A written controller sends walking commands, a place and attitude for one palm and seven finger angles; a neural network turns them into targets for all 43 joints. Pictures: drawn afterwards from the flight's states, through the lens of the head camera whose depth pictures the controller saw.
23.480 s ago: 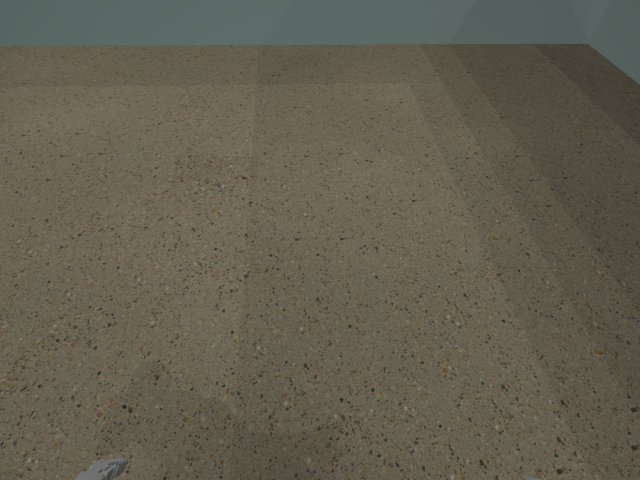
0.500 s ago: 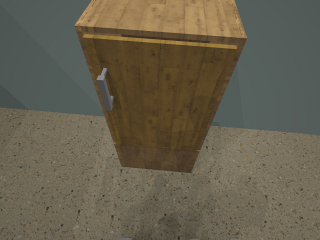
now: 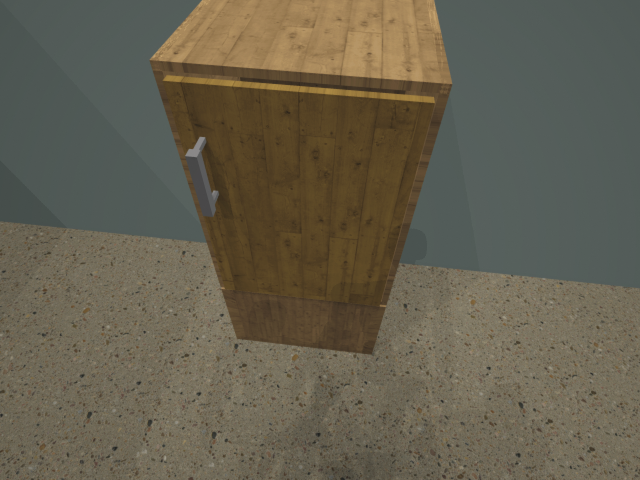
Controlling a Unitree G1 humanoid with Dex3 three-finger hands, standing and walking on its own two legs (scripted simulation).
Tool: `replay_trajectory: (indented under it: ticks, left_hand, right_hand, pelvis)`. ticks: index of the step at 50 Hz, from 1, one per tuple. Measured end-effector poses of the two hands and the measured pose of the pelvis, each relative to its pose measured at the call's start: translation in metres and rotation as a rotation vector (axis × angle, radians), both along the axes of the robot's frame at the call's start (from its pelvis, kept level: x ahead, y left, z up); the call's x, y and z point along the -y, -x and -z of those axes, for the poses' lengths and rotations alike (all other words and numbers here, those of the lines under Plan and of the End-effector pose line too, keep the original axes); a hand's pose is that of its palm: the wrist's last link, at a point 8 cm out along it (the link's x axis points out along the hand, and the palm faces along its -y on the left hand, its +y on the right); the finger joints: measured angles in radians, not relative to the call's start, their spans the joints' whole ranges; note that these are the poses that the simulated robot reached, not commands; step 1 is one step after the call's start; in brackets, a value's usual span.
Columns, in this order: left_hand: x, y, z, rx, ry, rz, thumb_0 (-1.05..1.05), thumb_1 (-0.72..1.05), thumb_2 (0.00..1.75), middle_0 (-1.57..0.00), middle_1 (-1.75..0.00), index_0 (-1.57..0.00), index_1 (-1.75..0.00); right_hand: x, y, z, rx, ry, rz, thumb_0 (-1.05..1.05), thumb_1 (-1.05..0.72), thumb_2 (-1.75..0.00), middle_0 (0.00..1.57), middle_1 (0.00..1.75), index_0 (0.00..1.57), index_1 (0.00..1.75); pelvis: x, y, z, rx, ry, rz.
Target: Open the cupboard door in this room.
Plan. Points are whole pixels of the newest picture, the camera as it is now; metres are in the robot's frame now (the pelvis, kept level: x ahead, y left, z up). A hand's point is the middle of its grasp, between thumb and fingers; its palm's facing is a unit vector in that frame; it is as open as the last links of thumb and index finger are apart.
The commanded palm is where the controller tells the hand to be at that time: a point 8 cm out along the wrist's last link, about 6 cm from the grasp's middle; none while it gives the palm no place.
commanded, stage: come to a stop and stand still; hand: left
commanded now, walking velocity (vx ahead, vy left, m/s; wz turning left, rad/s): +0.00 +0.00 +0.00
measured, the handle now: (205, 178) +0.60 +0.25 +0.00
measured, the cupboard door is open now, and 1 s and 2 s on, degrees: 0 0 0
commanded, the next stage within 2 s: look again from close up in 0.16 s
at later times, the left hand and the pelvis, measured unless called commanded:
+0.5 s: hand out of the picture +0.00 +0.20 -0.18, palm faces +0.02 -0.98 -0.20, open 7.4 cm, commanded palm none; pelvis -0.01 +0.03 +0.00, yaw -1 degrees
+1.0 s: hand out of the picture +0.01 +0.20 -0.17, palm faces +0.02 -0.98 -0.20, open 7.3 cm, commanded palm none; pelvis +0.01 +0.03 +0.00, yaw -1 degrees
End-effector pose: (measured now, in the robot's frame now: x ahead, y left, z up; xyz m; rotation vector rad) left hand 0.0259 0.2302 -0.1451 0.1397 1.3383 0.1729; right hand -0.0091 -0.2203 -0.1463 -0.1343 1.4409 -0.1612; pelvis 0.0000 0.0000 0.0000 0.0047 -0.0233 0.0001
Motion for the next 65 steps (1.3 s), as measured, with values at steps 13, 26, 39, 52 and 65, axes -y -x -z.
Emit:
replay_trajectory:
  ticks: [13, 26, 39, 52, 65]
  left_hand:
    - [0.008, 0.046, -0.001, -0.090, 0.023, -0.009, 0.01, 0.91, 0.90, -0.20, -0.30, -0.20, -0.30]
    - [-0.018, 0.033, -0.002, -0.024, -0.006, 0.022, 0.01, 0.91, 0.90, -0.20, -0.30, -0.21, -0.30]
    - [-0.027, 0.022, -0.007, -0.022, -0.020, 0.026, 0.01, 0.91, 0.90, -0.20, -0.30, -0.20, -0.30]
    - [-0.015, 0.024, 0.000, -0.051, 0.008, 0.009, 0.01, 0.91, 0.90, -0.20, -0.30, -0.20, -0.30]
    - [-0.046, -0.009, 0.009, -0.053, -0.006, -0.010, 0.01, 0.91, 0.90, -0.20, -0.30, -0.20, -0.30]
  right_hand:
    - [-0.019, 0.031, 0.000, -0.021, -0.038, 0.031, 0.00, -0.91, -0.90, 0.20, 0.30, 0.20, 0.30]
    - [-0.050, 0.022, 0.010, 0.076, -0.071, 0.012, 0.00, -0.91, -0.90, 0.20, 0.30, 0.19, 0.30]
    - [-0.052, 0.012, 0.009, 0.062, -0.069, -0.006, 0.01, -0.91, -0.90, 0.20, 0.30, 0.20, 0.30]
    - [-0.032, -0.001, 0.009, 0.038, -0.030, -0.023, 0.00, -0.91, -0.90, 0.20, 0.30, 0.19, 0.30]
    - [-0.052, -0.013, 0.009, 0.002, -0.014, -0.009, 0.00, -0.91, -0.90, 0.20, 0.30, 0.19, 0.30]
  pelvis:
    - [-0.003, 0.009, -0.003, -0.006, 0.000, 0.012]
    - [-0.030, 0.008, 0.004, 0.000, -0.002, 0.010]
    - [-0.035, 0.001, 0.001, 0.001, -0.012, 0.017]
    - [-0.029, -0.008, 0.005, 0.000, -0.005, 0.016]
    - [-0.049, -0.038, 0.012, -0.019, -0.012, 0.017]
